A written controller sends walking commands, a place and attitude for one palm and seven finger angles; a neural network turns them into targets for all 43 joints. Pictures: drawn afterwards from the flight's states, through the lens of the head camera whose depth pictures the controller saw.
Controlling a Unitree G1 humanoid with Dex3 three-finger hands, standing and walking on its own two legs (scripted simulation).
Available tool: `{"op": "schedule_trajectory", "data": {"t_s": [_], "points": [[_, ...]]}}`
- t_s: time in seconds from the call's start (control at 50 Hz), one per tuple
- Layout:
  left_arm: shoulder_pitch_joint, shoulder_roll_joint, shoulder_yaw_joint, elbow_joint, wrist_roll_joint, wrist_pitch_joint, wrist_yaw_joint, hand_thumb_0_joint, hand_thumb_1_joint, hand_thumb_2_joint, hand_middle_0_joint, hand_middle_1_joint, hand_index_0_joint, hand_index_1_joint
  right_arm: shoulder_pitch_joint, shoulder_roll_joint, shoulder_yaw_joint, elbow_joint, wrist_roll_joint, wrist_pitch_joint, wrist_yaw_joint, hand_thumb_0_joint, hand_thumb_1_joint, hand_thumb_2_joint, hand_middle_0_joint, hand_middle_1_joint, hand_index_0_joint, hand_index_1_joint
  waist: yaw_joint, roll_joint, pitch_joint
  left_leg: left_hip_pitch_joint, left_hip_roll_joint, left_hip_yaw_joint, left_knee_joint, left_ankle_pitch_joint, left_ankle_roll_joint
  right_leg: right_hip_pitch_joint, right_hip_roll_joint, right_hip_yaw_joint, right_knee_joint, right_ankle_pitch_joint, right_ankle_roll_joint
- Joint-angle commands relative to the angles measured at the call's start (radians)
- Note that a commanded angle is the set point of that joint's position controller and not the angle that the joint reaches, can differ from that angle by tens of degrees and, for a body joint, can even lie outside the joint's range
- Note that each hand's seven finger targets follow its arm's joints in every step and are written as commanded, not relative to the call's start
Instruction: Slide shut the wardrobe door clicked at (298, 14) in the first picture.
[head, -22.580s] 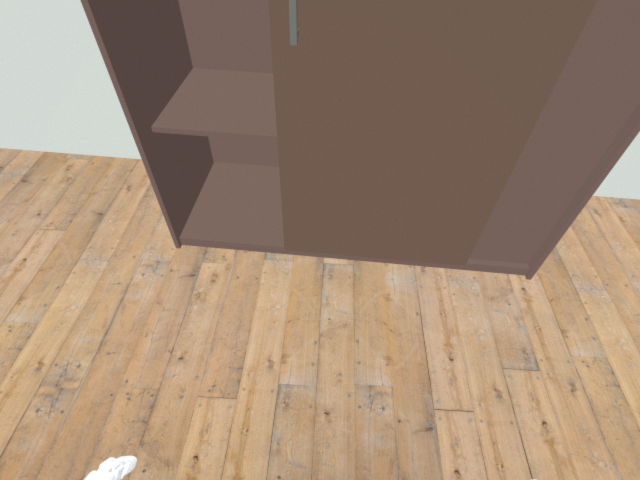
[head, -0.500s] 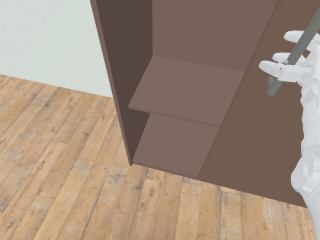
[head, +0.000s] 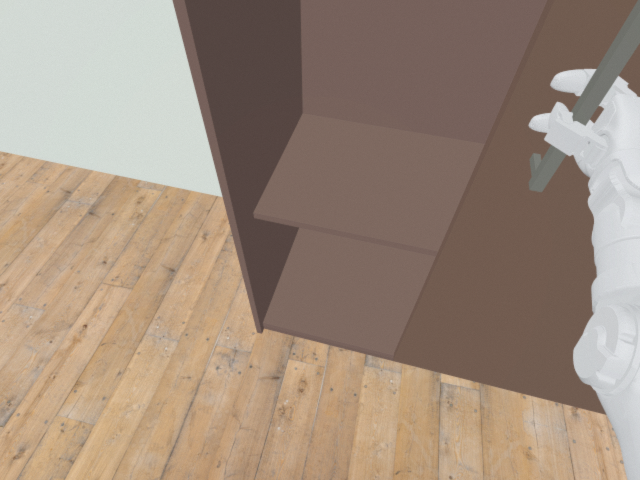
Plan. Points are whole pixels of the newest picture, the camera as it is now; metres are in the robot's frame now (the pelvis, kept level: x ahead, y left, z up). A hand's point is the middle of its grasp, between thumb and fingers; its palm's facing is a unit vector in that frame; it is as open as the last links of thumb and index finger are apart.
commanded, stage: grip the handle and tug to test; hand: right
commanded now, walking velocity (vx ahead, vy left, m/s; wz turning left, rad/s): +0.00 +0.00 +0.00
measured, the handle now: (588, 88) +0.54 -0.20 +0.24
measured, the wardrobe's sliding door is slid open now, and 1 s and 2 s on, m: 0.44 0.44 0.45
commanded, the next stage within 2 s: move the hooked fingers beside the handle in 0.56 s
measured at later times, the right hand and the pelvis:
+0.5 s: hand (553, 129) +0.49 -0.17 +0.21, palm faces +0.06 +1.00 +0.01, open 4.9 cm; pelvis +0.00 +0.00 +0.00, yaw +1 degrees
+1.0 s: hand (562, 138) +0.48 -0.18 +0.21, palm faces +0.05 +1.00 +0.02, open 7.5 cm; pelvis +0.02 +0.01 +0.00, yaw +1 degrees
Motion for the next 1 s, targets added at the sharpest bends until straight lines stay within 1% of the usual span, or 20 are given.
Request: {"op": "schedule_trajectory", "data": {"t_s": [0.0, 0.1, 0.16, 0.2, 0.26, 0.3, 0.36, 0.4, 0.42, 0.48, 0.5, 0.52, 0.54, 0.56, 0.6, 0.66, 0.76, 0.82, 0.94, 0.98], "points": [[0.090, 0.154, 0.053, -0.087, -0.007, -0.035, 0.011, 0.000, 0.900, 0.900, -0.200, -0.300, -0.200, -0.300, -0.527, -0.287, -0.034, -0.277, 0.015, -0.075, -0.026, 0.000, -0.900, -0.900, 0.450, 1.400, 0.450, 1.400, -0.010, -0.013, -0.343, 0.117, -0.042, 0.007, -0.014, 0.405, 0.035, 0.218, 0.022, 0.051, -0.025, 0.388, -0.032], [0.086, 0.155, 0.053, -0.093, -0.007, -0.025, 0.014, 0.000, 0.900, 0.900, -0.200, -0.300, -0.200, -0.300, -0.511, -0.325, -0.066, -0.256, 0.008, -0.065, -0.032, 0.000, -0.900, -0.900, 0.450, 1.400, 0.450, 1.400, -0.014, 0.026, -0.334, 0.144, -0.039, 0.002, -0.016, 0.401, 0.033, 0.178, 0.024, 0.039, -0.033, 0.338, -0.038], [0.085, 0.151, 0.053, -0.099, -0.008, -0.023, 0.014, 0.000, 0.900, 0.900, -0.200, -0.300, -0.200, -0.300, -0.498, -0.330, -0.065, -0.270, -0.002, -0.066, -0.029, 0.000, -0.900, -0.900, 0.450, 1.400, 0.450, 1.400, -0.019, -0.009, -0.355, 0.152, -0.037, -0.001, -0.013, 0.399, 0.032, 0.185, 0.025, 0.036, -0.036, 0.335, -0.034], [0.082, 0.152, 0.053, -0.104, -0.008, -0.019, 0.015, 0.000, 0.900, 0.900, -0.200, -0.300, -0.200, -0.300, -0.463, -0.326, -0.070, -0.258, 0.002, -0.061, -0.027, 0.000, -0.900, -0.900, 0.450, 1.400, 0.450, 1.400, -0.020, 0.021, -0.343, 0.156, -0.039, -0.001, -0.016, 0.401, 0.033, 0.175, 0.024, 0.032, -0.033, 0.328, -0.038], [0.073, 0.147, 0.054, -0.111, -0.012, -0.022, 0.014, 0.000, 0.900, 0.900, -0.200, -0.300, -0.200, -0.300, -0.458, -0.277, -0.035, -0.290, 0.010, -0.057, -0.019, 0.000, -0.900, -0.900, 0.450, 1.400, 0.450, 1.400, -0.024, -0.028, -0.339, 0.141, -0.039, 0.002, -0.020, 0.380, 0.036, 0.196, 0.022, 0.035, -0.041, 0.327, -0.032], [0.074, 0.152, 0.057, -0.112, -0.014, -0.022, 0.015, 0.000, 0.900, 0.900, -0.200, -0.300, -0.200, -0.300, -0.443, -0.282, -0.046, -0.293, 0.020, -0.049, -0.018, 0.000, -0.900, -0.900, 0.450, 1.400, 0.450, 1.400, -0.020, 0.024, -0.338, 0.150, -0.043, 0.002, -0.024, 0.395, 0.033, 0.194, 0.021, 0.033, -0.037, 0.334, -0.039], [0.061, 0.149, 0.058, -0.120, -0.016, -0.019, 0.016, 0.000, 0.900, 0.900, -0.200, -0.300, -0.200, -0.300, -0.383, -0.294, -0.070, -0.320, 0.029, -0.036, -0.016, 0.000, -0.900, -0.900, 0.450, 1.400, 0.450, 1.400, -0.045, 0.009, -0.362, 0.187, -0.040, 0.001, -0.021, 0.423, 0.034, 0.194, 0.024, 0.024, -0.044, 0.353, -0.037], [0.056, 0.146, 0.058, -0.124, -0.016, -0.020, 0.014, 0.000, 0.900, 0.900, -0.200, -0.300, -0.200, -0.300, -0.396, -0.261, -0.043, -0.356, 0.030, -0.029, -0.016, 0.000, -0.900, -0.900, 0.450, 1.400, 0.450, 1.400, -0.038, -0.003, -0.349, 0.177, -0.041, 0.002, -0.024, 0.428, 0.035, 0.204, 0.025, 0.024, -0.041, 0.364, -0.039], [0.054, 0.147, 0.059, -0.125, -0.016, -0.020, 0.012, 0.000, 0.900, 0.900, -0.200, -0.300, -0.200, -0.300, -0.397, -0.279, -0.053, -0.384, 0.029, -0.028, -0.020, 0.000, -0.900, -0.900, 0.450, 1.400, 0.450, 1.400, -0.040, -0.002, -0.360, 0.184, -0.040, 0.002, -0.026, 0.428, 0.032, 0.208, 0.023, 0.024, -0.045, 0.359, -0.039], [0.032, 0.146, 0.061, -0.138, -0.019, -0.014, 0.012, 0.000, 0.900, 0.900, -0.200, -0.300, -0.200, -0.300, -0.295, -0.287, -0.078, -0.430, 0.037, -0.007, -0.016, 0.000, -0.900, -0.900, 0.450, 1.400, 0.450, 1.400, -0.070, -0.013, -0.387, 0.227, -0.039, 0.001, -0.019, 0.481, 0.036, 0.221, 0.024, 0.013, -0.048, 0.415, -0.037], [0.029, 0.146, 0.060, -0.145, -0.018, -0.014, 0.010, 0.000, 0.900, 0.900, -0.200, -0.300, -0.200, -0.300, -0.290, -0.274, -0.071, -0.457, 0.044, -0.003, -0.012, 0.000, -0.900, -0.900, 0.450, 1.400, 0.450, 1.400, -0.072, 0.005, -0.387, 0.238, -0.041, 0.004, -0.018, 0.505, 0.038, 0.224, 0.025, 0.016, -0.046, 0.442, -0.039], [0.016, 0.143, 0.062, -0.152, -0.021, -0.014, 0.008, 0.000, 0.900, 0.900, -0.200, -0.300, -0.200, -0.300, -0.270, -0.274, -0.078, -0.501, 0.049, 0.002, -0.010, 0.000, -0.900, -0.900, 0.450, 1.400, 0.450, 1.400, -0.081, -0.013, -0.393, 0.246, -0.040, 0.002, -0.015, 0.527, 0.037, 0.235, 0.023, 0.011, -0.046, 0.467, -0.039], [0.004, 0.140, 0.062, -0.157, -0.023, -0.013, 0.006, 0.000, 0.900, 0.900, -0.200, -0.300, -0.200, -0.300, -0.228, -0.239, -0.061, -0.512, 0.055, 0.015, -0.007, 0.000, -0.900, -0.900, 0.450, 1.400, 0.450, 1.400, -0.086, -0.006, -0.383, 0.248, -0.040, 0.005, -0.017, 0.530, 0.037, 0.244, 0.022, 0.009, -0.049, 0.480, -0.038], [-0.005, 0.139, 0.062, -0.159, -0.024, -0.012, 0.006, 0.000, 0.900, 0.900, -0.200, -0.300, -0.200, -0.300, -0.242, -0.226, -0.047, -0.546, 0.058, 0.022, -0.005, 0.000, -0.900, -0.900, 0.450, 1.400, 0.450, 1.400, -0.081, -0.028, -0.376, 0.238, -0.040, 0.004, -0.022, 0.527, 0.036, 0.256, 0.021, 0.007, -0.049, 0.481, -0.038], [-0.012, 0.139, 0.062, -0.160, -0.025, -0.010, 0.008, 0.000, 0.900, 0.900, -0.200, -0.300, -0.200, -0.300, -0.247, -0.210, -0.031, -0.576, 0.060, 0.040, -0.009, 0.000, -0.900, -0.900, 0.450, 1.400, 0.450, 1.400, -0.074, -0.003, -0.356, 0.228, -0.043, 0.009, -0.024, 0.521, 0.037, 0.261, 0.019, 0.014, -0.049, 0.494, -0.040], [-0.026, 0.138, 0.062, -0.162, -0.024, -0.007, 0.009, 0.000, 0.900, 0.900, -0.200, -0.300, -0.200, -0.300, -0.190, -0.220, -0.058, -0.598, 0.067, 0.072, -0.016, 0.000, -0.900, -0.900, 0.450, 1.400, 0.450, 1.400, -0.089, 0.002, -0.358, 0.249, -0.040, 0.008, -0.023, 0.552, 0.035, 0.264, 0.021, 0.008, -0.050, 0.519, -0.040], [-0.046, 0.132, 0.062, -0.167, -0.021, 0.004, 0.011, 0.000, 0.900, 0.900, -0.200, -0.300, -0.200, -0.300, -0.146, -0.236, -0.085, -0.671, 0.071, 0.105, -0.018, 0.000, -0.620, -0.780, 0.420, 1.360, 0.420, 1.360, -0.106, -0.004, -0.394, 0.285, -0.034, 0.007, -0.009, 0.635, 0.033, 0.295, 0.020, 0.006, -0.039, 0.625, -0.039], [-0.058, 0.136, 0.057, -0.166, -0.019, 0.016, 0.019, 0.000, 0.900, 0.900, -0.200, -0.300, -0.200, -0.300, -0.138, -0.262, -0.104, -0.648, 0.077, 0.127, -0.016, 0.000, -0.452, -0.708, 0.402, 1.336, 0.402, 1.336, -0.100, 0.054, -0.355, 0.302, -0.032, 0.007, -0.011, 0.647, 0.031, 0.259, 0.022, 0.004, -0.047, 0.582, -0.041], [-0.082, 0.128, 0.049, -0.179, -0.021, 0.036, 0.030, 0.000, 0.900, 0.900, -0.200, -0.300, -0.200, -0.300, -0.128, -0.293, -0.115, -0.653, 0.072, 0.145, -0.015, 0.000, -0.116, -0.564, 0.366, 1.288, 0.366, 1.288, -0.109, 0.023, -0.342, 0.314, -0.022, 0.001, -0.011, 0.660, 0.030, 0.255, 0.026, -0.001, -0.052, 0.570, -0.039], [-0.084, 0.127, 0.049, -0.183, -0.020, 0.041, 0.033, 0.000, 0.900, 0.900, -0.200, -0.300, -0.200, -0.300, -0.107, -0.316, -0.135, -0.648, 0.069, 0.147, -0.017, 0.000, -0.004, -0.516, 0.354, 1.272, 0.354, 1.272, -0.117, 0.038, -0.353, 0.330, -0.021, 0.001, -0.009, 0.662, 0.030, 0.248, 0.029, -0.001, -0.054, 0.561, -0.038]]}}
